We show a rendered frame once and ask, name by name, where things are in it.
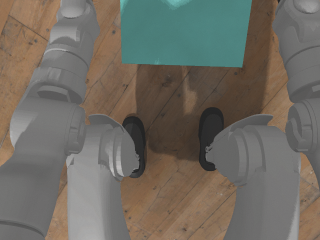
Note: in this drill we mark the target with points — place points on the robot left upper arm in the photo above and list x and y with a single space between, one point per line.
45 132

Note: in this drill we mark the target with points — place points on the left robot forearm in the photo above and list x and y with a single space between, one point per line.
67 57

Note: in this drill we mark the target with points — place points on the carton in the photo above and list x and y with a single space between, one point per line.
209 33

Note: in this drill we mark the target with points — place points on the left robot thigh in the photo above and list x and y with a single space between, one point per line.
94 204

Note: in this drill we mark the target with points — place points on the right robot foot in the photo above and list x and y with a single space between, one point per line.
211 123

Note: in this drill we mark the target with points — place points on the right robot forearm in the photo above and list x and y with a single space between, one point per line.
297 26

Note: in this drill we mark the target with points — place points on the robot right upper arm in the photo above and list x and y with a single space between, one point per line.
303 131

